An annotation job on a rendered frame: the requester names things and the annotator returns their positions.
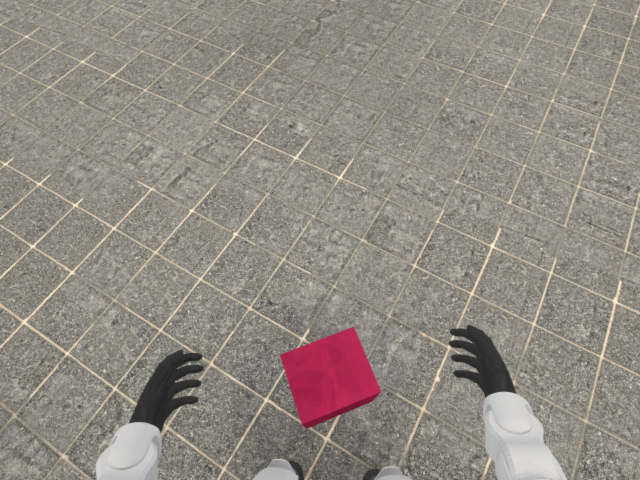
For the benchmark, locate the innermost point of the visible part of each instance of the carton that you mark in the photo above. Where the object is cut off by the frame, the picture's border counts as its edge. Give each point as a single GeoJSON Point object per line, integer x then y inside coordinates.
{"type": "Point", "coordinates": [329, 377]}

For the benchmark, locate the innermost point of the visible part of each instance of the robot left forearm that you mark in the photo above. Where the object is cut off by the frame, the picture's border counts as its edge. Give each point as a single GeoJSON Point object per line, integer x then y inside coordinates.
{"type": "Point", "coordinates": [133, 454]}

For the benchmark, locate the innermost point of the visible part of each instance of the robot right forearm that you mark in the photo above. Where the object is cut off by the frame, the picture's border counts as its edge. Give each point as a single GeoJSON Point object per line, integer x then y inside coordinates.
{"type": "Point", "coordinates": [514, 440]}

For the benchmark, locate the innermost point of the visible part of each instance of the robot right hand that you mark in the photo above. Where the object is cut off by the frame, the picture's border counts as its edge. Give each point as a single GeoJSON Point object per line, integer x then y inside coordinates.
{"type": "Point", "coordinates": [493, 375]}

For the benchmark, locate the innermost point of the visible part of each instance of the left robot shin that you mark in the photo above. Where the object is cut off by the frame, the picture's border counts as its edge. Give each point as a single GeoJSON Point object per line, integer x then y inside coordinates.
{"type": "Point", "coordinates": [280, 463]}

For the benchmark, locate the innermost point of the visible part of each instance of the robot left hand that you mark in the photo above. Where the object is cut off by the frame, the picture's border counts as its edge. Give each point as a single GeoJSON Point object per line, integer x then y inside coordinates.
{"type": "Point", "coordinates": [155, 403]}

